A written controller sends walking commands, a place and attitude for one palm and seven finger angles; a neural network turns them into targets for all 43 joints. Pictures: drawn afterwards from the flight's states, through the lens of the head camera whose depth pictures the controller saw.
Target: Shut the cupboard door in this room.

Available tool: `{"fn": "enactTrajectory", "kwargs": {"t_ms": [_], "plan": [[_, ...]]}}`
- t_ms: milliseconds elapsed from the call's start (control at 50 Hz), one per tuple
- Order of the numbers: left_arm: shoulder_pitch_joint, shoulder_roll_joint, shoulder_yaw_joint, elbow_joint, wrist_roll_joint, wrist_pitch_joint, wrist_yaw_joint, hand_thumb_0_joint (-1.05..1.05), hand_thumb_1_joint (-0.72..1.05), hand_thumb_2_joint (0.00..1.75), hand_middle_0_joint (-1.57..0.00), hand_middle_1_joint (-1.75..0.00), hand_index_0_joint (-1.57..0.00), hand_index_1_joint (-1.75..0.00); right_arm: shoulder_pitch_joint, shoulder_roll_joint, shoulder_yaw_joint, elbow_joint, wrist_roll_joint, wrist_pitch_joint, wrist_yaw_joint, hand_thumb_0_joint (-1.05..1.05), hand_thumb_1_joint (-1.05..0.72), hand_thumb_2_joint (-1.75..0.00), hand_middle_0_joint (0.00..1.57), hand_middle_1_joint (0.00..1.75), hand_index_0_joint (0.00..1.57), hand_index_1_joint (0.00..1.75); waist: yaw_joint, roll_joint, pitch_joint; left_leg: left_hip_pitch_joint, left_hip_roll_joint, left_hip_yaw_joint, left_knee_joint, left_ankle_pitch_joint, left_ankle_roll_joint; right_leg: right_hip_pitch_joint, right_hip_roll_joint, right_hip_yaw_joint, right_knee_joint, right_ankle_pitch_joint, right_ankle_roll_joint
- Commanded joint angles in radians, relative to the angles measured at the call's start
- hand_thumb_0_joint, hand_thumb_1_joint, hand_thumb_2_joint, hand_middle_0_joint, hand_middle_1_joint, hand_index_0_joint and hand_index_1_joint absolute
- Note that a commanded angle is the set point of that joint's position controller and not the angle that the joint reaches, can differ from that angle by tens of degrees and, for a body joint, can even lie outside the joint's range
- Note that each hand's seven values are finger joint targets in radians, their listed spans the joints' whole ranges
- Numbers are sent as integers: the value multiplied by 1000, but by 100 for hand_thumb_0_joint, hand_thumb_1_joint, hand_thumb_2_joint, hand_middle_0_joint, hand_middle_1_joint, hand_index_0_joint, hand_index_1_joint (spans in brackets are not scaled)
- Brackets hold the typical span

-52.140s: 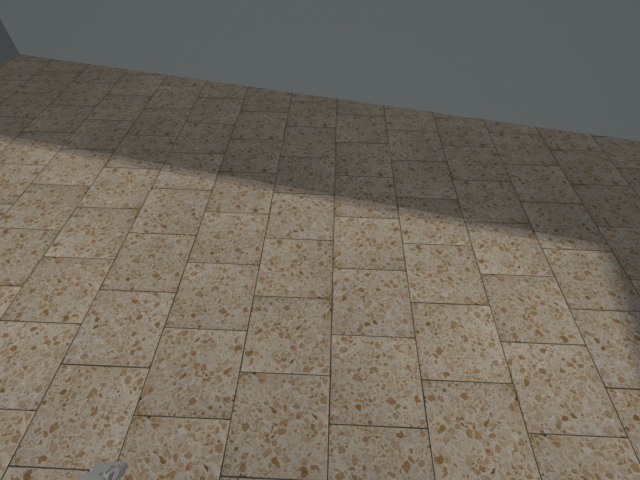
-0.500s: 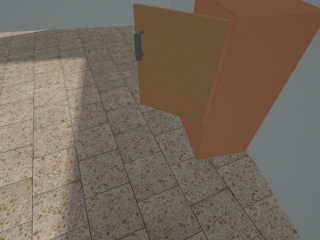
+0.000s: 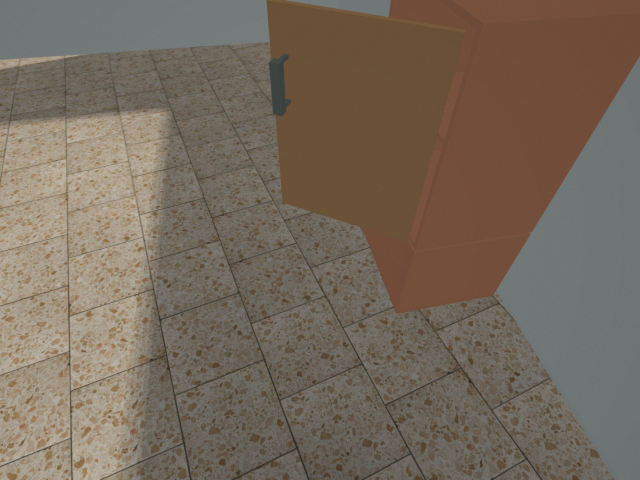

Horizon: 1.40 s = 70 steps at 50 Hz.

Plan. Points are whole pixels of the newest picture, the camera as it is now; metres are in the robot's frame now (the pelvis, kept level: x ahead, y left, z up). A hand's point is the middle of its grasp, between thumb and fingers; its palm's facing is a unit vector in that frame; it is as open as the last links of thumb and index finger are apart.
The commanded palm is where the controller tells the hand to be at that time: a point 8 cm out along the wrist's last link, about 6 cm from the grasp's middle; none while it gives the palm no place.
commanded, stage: look to check the result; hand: left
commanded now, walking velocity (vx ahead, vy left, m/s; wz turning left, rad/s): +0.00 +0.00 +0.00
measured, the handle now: (282, 84) +0.95 +0.14 +0.03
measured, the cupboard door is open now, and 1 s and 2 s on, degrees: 54 54 54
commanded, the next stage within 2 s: walk to a spot facing it in 0.08 s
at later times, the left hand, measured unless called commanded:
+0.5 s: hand out of the picture +0.01 +0.20 -0.19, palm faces +0.14 -0.96 -0.23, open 7.3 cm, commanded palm none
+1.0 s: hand out of the picture +0.02 +0.21 -0.15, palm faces +0.40 -0.85 -0.34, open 7.3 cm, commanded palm none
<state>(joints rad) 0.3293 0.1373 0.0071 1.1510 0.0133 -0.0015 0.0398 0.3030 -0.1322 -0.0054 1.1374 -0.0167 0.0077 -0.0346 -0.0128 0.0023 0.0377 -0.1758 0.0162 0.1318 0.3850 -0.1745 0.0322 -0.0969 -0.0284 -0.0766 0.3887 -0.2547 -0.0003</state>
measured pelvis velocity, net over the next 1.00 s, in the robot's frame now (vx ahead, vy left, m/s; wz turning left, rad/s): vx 0.00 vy -0.04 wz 0.45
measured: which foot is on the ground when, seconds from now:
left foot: down 0.00-0.98, up 1.00-1.00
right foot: down 0.00-0.56, up 0.58-0.96, down 0.98-1.00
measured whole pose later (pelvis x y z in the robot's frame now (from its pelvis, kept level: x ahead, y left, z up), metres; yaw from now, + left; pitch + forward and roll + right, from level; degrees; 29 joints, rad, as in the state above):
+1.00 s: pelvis +0.00 -0.04 -0.01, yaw +26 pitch +3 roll +1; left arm 0.15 0.26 0.06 0.84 0.03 0.03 0.02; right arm 0.21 -0.26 -0.09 0.92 -0.03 0.08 0.00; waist -0.03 0.02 0.05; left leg -0.43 -0.12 -0.17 0.58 -0.25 -0.01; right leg -0.26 -0.02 0.04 0.50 -0.31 0.01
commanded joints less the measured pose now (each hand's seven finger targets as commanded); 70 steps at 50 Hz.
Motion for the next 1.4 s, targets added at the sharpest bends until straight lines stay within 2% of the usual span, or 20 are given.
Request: {"fn": "enactTrajectory", "kwargs": {"t_ms": [0, 320, 480, 500, 540, 560, 640, 840, 900, 920, 960, 980, 1040, 1100, 1240, 1300, 1320, 1340, 1360, 1380], "plan": [[65, 102, 16, -16, 0, -14, 1, 0, 90, 90, -20, -30, -20, -30, 57, -109, -17, -22, 4, -14, -4, 0, -90, -90, 20, 30, 20, 30, 1, -7, 70, 19, 104, -132, -84, 33, 2, -108, -83, 89, -96, 65, -36], [17, 152, 56, -82, 3, 12, 3, 0, 90, 90, -20, -30, -20, -30, -4, -136, -35, -82, -1, 13, 10, 0, -90, -90, 20, 30, 20, 30, 11, 10, 51, -115, 87, -183, 16, 55, 4, -90, -132, 30, 11, 15, -41], [-101, 225, 99, -213, 18, 15, 8, 0, 90, 90, -20, -30, -20, -30, -29, -128, -69, -191, -5, 33, 37, 0, -90, -90, 20, 30, 20, 30, -14, -133, 22, -182, 51, -92, 341, -175, -44, -144, -362, 21, 54, 174, -143], [-103, 227, 101, -222, 17, 18, 4, 0, 90, 90, -20, -30, -20, -30, -12, -139, -70, -196, -4, 28, 41, 0, -90, -90, 20, 30, 20, 30, -23, -55, 9, -124, 68, -124, 239, -14, -31, -175, -316, -37, 152, 170, -95], [-88, 173, 90, -258, 1, 34, 1, 0, 90, 90, -20, -30, -20, -30, 75, -260, -89, -197, -22, 17, 26, 0, -90, -90, 20, 30, 20, 30, -54, 350, -13, 12, 287, -611, -35, 410, 101, -374, -45, -95, 546, -334, 44], [-138, 181, 90, -273, 10, 47, 5, 0, 90, 90, -20, -30, -20, -30, 133, -284, -94, -172, -23, 20, 10, 0, -90, -90, 20, 30, 20, 30, -83, 299, -63, 41, 314, -693, -107, 303, 86, -419, -22, 45, 720, -380, 28], [-150, 180, 93, -280, 12, 29, -16, 0, 90, 90, -20, -30, -20, -30, -2, -258, -84, -223, -15, 5, 0, 0, -90, -90, 20, 30, 20, 30, -14, 64, -69, 7, 219, -541, -115, 77, 91, -461, -44, 126, 755, -122, 52], [-159, 195, 82, -339, 10, 35, -17, 0, 90, 90, -20, -30, -20, -30, -51, -303, -111, -259, -19, 30, 20, 0, -90, -90, 20, 30, 20, 30, -19, 177, -92, -34, 142, -584, -109, -33, 112, -306, 35, 101, 402, -174, 56], [-58, 214, 89, -320, 4, 35, -13, 0, 90, 90, -20, -30, -20, -30, -116, -298, -120, -291, -14, 40, 25, 0, -90, -90, 20, 30, 20, 30, 28, 175, -96, -178, 77, -560, -83, -85, 66, -81, 69, 67, 162, -102, 39], [-3, 240, 98, -309, 5, 30, -9, 0, 90, 90, -20, -30, -20, -30, -141, -276, -119, -303, -7, 44, 28, 0, -90, -90, 20, 30, 20, 30, 57, 124, -95, -288, 28, -526, -39, -166, 26, 49, 36, 89, 8, -59, 23], [-64, 374, 115, -345, 28, 18, 2, 0, 90, 90, -20, -30, -20, -30, -121, -196, -116, -324, -2, 40, 37, 0, -90, -90, 20, 30, 20, 30, 48, -257, -24, -490, -163, -227, 539, -372, -90, -19, -447, 576, -264, -269, -168], [-163, 350, 101, -370, 16, 18, 5, 0, 90, 90, -20, -30, -20, -30, -97, -233, -120, -320, -17, 46, 44, 0, -90, -90, 20, 30, 20, 30, -7, -140, -4, -426, -87, -250, 734, -356, -70, -171, -444, 488, -219, -225, -188], [-215, 237, 81, -367, 13, -5, 4, 0, 90, 90, -20, -30, -20, -30, -81, -206, -107, -302, -7, 49, 59, 0, -90, -90, 20, 30, 20, 30, -51, -187, 16, -443, -17, -194, 830, -243, -88, -101, -285, 214, -57, 290, -149], [-76, 263, 88, -335, 13, -12, 5, 0, 90, 90, -20, -30, -20, -30, -162, -180, -86, -322, -1, 49, 64, 0, -90, -90, 20, 30, 20, 30, 12, -186, -27, -419, -19, -120, 676, -254, -99, 60, -272, 112, 32, 637, -126], [13, 302, 110, -310, 20, -3, -1, 0, 90, 90, -20, -30, -20, -30, -245, -161, -68, -345, 7, 45, 70, 0, -90, -90, 20, 30, 20, 30, 55, -247, -47, -281, -20, -36, 375, -264, -68, 110, -306, 42, 86, 663, -103], [3, 307, 114, -307, 10, -6, -15, 0, 90, 90, -20, -30, -20, -30, -141, -191, -69, -323, -3, 23, 64, 0, -90, -90, 20, 30, 20, 30, -5, -182, -97, -16, -50, -2, 116, -136, -33, -3, -289, -31, 221, 494, -44], [3, 277, 108, -317, 4, -6, -23, 0, 90, 90, -20, -30, -20, -30, -54, -262, -87, -300, -10, 11, 62, 0, -90, -90, 20, 30, 20, 30, -55, -18, -149, 201, 58, -149, 22, -84, 22, -191, -243, -87, 415, 269, 4], [-36, 210, 87, -365, 4, -8, -38, 0, 90, 90, -20, -30, -20, -30, 42, -393, -122, -284, -21, 9, 57, 0, -90, -90, 20, 30, 20, 30, -105, 304, -173, 380, 346, -573, -11, 21, 165, -532, -90, -125, 681, -363, 69], [-160, 210, 79, -427, 15, -4, -40, 0, 90, 90, -20, -30, -20, -30, 121, -411, -124, -256, -16, 10, 46, 0, -90, -90, 20, 30, 20, 30, -148, 219, -111, 309, 428, -655, -72, -35, 246, -642, -92, -9, 769, -416, 55], [-220, 211, 84, -425, 17, -1, -35, 0, 90, 90, -20, -30, -20, -30, 105, -376, -112, -259, -17, 4, 38, 0, -90, -90, 20, 30, 20, 30, -134, 202, -73, 192, 357, -622, -97, -196, 212, -624, -108, 49, 775, -355, 49]]}}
